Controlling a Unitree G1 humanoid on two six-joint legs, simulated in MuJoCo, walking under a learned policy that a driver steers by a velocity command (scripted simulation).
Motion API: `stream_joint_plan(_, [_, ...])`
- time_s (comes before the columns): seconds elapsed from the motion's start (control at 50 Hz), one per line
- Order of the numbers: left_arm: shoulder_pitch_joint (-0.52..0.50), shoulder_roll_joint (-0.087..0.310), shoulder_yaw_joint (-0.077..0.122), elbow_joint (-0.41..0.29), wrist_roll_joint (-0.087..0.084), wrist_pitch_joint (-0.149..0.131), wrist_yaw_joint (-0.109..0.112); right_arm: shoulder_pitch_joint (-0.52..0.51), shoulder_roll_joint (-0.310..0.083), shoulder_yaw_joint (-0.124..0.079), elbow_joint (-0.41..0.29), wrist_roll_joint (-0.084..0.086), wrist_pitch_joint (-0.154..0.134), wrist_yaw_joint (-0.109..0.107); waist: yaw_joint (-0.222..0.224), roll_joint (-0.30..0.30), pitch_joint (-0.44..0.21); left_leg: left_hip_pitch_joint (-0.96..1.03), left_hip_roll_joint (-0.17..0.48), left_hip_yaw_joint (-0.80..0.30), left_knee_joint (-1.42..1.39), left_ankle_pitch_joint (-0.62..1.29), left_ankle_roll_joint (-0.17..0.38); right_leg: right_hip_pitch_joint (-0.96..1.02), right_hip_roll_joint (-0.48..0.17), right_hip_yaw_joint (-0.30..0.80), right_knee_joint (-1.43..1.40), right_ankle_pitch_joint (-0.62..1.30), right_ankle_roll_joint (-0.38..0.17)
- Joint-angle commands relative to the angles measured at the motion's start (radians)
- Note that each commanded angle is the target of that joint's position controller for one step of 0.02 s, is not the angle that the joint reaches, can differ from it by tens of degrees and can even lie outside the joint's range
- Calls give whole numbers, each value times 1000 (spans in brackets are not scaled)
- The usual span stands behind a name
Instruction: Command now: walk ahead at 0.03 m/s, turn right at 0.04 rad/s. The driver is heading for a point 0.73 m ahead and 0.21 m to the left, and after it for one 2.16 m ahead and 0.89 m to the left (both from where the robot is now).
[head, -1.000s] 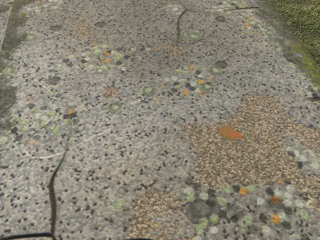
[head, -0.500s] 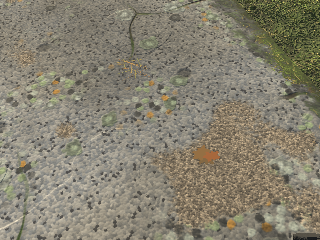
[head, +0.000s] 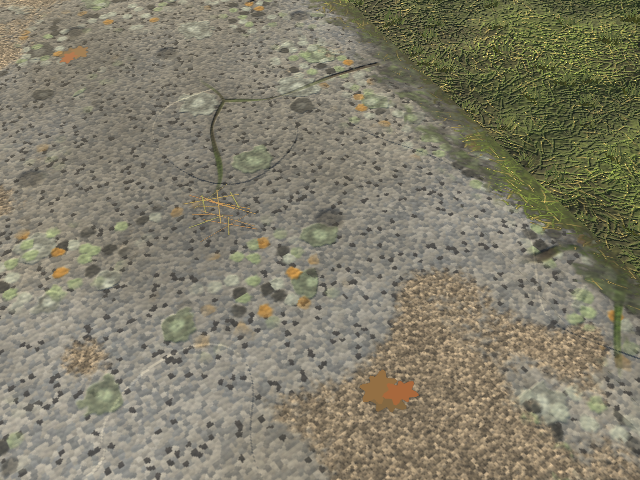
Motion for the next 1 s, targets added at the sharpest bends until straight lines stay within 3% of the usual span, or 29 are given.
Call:
stream_joint_plan(0.02, [-14,99,21,-36,0,-40,4,-40,-111,-31,-49,4,-17,-12,-15,-53,-36,142,52,-58,-51,-11,28,-109,-41,44,-152,49,-43])
stream_joint_plan(0.12, [31,96,17,6,-10,-52,6,-25,-109,-36,-4,11,-9,-15,-4,-35,-50,172,48,-48,-18,148,28,-68,-32,31,-126,176,-39])
stream_joint_plan(0.42, [35,72,3,116,-14,-53,7,-23,-124,-49,130,17,20,-40,-2,-14,-29,208,44,-47,-27,192,13,-25,-17,1,-151,255,-41])
stream_joint_plan(0.58, [44,60,-6,169,-12,-54,8,-16,-119,-50,184,18,26,-47,-4,-17,-10,210,40,-46,-43,156,9,-32,-11,-10,-176,206,-40])
stream_joint_plan(0.6, [66,55,-7,184,-14,-53,9,0,-108,-47,199,18,27,-47,-2,-25,-27,215,24,-28,-38,51,8,-25,-7,-12,-195,96,-46])
stream_joint_plan(0.62, [73,69,-3,190,-19,-50,10,1,-106,-48,205,21,29,-47,1,-46,-5,189,-5,1,-10,-105,6,-43,-11,4,-218,-67,-66])
stream_joint_plan(0.64, [68,100,6,184,-24,-48,13,-5,-109,-50,207,24,27,-47,7,-81,31,130,-36,34,39,-252,5,-62,-34,48,-249,-239,-100])
stream_joint_plan(0.68, [87,158,25,175,-35,-58,17,-62,-107,-50,180,29,3,-39,37,-164,122,-38,-44,67,178,-293,8,-56,-171,235,-360,-468,-187])
stream_joint_plan(0.7, [88,177,34,177,-41,-69,17,-80,-95,-47,166,34,-16,-31,42,-191,164,-88,-4,39,241,-254,21,-60,-247,328,-392,-471,-231])
stream_joint_plan(0.72, [79,166,33,176,-42,-81,17,-73,-90,-46,164,41,-33,-22,31,-190,187,-129,26,19,258,-251,37,-38,-282,359,-394,-417,-251])
stream_joint_plan(0.76, [43,134,28,168,-48,-94,11,-9,-83,-48,180,52,-62,-5,-15,-173,184,-72,42,23,130,-263,66,-16,-259,289,-335,-269,-224])
stream_joint_plan(0.78, [11,126,26,159,-50,-94,6,77,-84,-54,215,54,-69,-1,-58,-147,155,91,14,50,17,-210,70,-77,-206,212,-279,-200,-191])
stream_joint_plan(0.8, [-14,120,23,144,-47,-97,3,179,-110,-69,259,47,-71,0,-92,-98,105,258,-6,32,-25,-139,66,-145,-140,136,-170,-51,-160])
stream_joint_plan(0.82, [-39,71,8,117,-44,-106,1,299,-190,-94,285,40,-76,0,-130,104,46,405,139,-240,-160,-235,133,-273,-15,-20,131,76,-92])
stream_joint_plan(0.84, [-43,42,3,80,-41,-122,5,424,-266,-106,306,38,-83,13,-153,319,-35,544,349,-669,-331,-313,273,-450,84,-60,447,-171,-45])
stream_joint_plan(0.86, [-48,81,14,77,-61,-135,-1,354,-188,-74,293,24,-97,16,-101,194,1,504,396,-729,-344,-342,289,-532,35,45,624,-210,-63])
stream_joint_plan(0.88, [-42,83,15,84,-73,-144,-11,274,-144,-60,264,25,-107,16,-67,128,57,452,367,-607,-334,-302,260,-565,-15,56,677,-124,-90])
stream_joint_plan(0.92, [-54,88,25,93,-60,-152,-16,207,-114,-45,233,24,-110,21,-36,62,75,402,293,-402,-352,-159,200,-559,-85,25,606,47,-111])
stream_joint_plan(0.96, [-68,85,35,93,-48,-143,-24,242,-85,-31,239,18,-99,15,-34,83,55,378,231,-261,-367,12,170,-496,-105,-14,521,120,-95])
stream_joint_plan(1.0, [-114,56,31,77,-40,-132,-29,289,-108,-30,248,17,-90,2,-42,69,54,380,222,-203,-381,132,182,-511,-103,-47,444,160,-61])
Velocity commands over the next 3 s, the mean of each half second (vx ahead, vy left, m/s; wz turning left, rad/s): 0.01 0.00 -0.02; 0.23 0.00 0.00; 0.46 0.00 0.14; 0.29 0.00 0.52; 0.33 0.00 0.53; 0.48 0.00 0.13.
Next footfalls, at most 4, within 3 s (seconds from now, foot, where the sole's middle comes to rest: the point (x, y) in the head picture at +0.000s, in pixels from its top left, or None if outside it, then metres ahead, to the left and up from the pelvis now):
1.30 right None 0.47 -0.13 -0.77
1.82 left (279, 389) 0.70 0.13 -0.77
2.32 right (355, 338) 0.83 -0.04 -0.77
2.76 left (195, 327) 0.87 0.35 -0.77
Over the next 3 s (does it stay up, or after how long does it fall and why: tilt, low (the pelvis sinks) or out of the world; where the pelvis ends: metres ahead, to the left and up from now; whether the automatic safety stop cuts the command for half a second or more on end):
stays up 0.91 0.26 0.01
